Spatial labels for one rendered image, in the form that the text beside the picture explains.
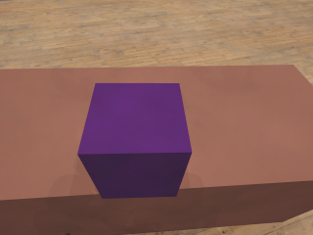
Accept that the pedestal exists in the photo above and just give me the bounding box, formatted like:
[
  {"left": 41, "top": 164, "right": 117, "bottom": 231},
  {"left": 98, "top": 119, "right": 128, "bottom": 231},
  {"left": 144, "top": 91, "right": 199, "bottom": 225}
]
[{"left": 0, "top": 65, "right": 313, "bottom": 235}]

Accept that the carton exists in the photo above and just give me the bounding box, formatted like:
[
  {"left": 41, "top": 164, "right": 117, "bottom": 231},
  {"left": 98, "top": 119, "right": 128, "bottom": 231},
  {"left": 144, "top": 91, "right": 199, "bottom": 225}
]
[{"left": 77, "top": 83, "right": 193, "bottom": 199}]

